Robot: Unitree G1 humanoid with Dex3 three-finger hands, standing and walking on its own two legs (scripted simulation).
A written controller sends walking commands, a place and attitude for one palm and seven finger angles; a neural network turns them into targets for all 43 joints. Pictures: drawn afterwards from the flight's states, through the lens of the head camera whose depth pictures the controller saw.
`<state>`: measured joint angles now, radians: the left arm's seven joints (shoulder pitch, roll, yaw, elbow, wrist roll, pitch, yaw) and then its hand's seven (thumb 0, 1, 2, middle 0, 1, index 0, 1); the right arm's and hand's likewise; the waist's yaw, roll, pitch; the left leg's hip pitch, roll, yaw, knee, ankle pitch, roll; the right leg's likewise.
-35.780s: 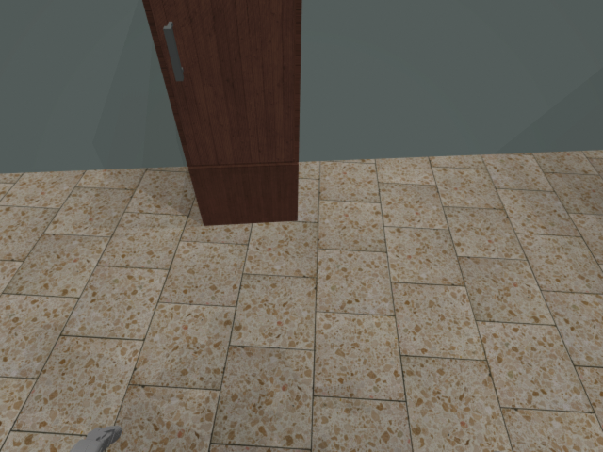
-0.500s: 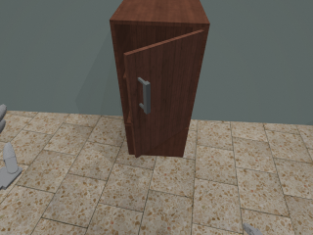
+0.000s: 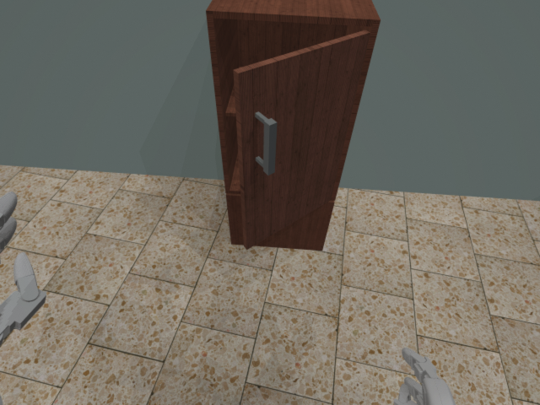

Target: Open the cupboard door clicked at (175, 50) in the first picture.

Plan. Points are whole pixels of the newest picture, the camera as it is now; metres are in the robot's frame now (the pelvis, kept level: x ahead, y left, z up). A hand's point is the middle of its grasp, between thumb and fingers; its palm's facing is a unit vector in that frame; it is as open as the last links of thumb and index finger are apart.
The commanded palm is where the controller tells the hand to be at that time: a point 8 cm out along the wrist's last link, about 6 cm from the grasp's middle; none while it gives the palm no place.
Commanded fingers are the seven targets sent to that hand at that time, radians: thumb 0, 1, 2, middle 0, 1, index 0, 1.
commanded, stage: stop stepping back and stand still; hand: left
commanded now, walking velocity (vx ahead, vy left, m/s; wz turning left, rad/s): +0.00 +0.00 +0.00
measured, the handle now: (264, 144) +0.65 +0.07 +0.02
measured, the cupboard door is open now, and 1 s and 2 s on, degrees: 41 41 41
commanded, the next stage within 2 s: let the arm hang, fingers relaxed in 0.06 s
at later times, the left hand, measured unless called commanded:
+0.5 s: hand out of the picture +0.04 +0.17 -0.18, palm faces -0.02 -0.99 -0.16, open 7.4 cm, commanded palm none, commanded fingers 0.00 0.90 0.90 -0.20 -0.30 -0.20 -0.30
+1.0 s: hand out of the picture +0.03 +0.18 -0.17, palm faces +0.06 -0.96 -0.28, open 7.4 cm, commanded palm none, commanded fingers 0.00 0.90 0.90 -0.20 -0.30 -0.20 -0.30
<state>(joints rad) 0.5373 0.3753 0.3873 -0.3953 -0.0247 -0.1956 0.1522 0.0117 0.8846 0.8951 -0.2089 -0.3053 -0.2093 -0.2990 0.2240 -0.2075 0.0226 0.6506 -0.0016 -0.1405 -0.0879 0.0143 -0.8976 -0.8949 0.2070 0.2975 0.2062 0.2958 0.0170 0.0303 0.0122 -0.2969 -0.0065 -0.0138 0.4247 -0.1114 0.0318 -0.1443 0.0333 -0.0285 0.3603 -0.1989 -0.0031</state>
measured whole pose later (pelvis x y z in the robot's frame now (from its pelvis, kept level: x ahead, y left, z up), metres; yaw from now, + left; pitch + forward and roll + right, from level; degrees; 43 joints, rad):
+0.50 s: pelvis +0.00 -0.01 -0.01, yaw +2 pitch -1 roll -1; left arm 0.28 0.20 -0.02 0.90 0.02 0.05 -0.01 0.01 0.90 0.89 -0.20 -0.30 -0.20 -0.30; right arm 0.20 -0.28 0.01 0.98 -0.02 0.02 0.00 0.01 -0.90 -0.89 0.21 0.30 0.20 0.30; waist -0.02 -0.02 0.07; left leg -0.34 -0.04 -0.03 0.50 -0.14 0.03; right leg -0.21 0.00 -0.06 0.52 -0.30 -0.01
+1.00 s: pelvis +0.03 -0.03 +0.00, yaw +2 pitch -2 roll +0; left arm 0.26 0.21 0.01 1.14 0.00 0.00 0.03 0.00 0.90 0.90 -0.20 -0.30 -0.20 -0.30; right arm 0.21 -0.19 0.01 1.14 -0.01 0.02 -0.03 0.01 -0.91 -0.89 0.21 0.30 0.20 0.30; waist 0.00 0.05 0.04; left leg -0.24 -0.03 -0.05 0.42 -0.15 0.01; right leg -0.11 0.02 -0.07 0.42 -0.29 -0.04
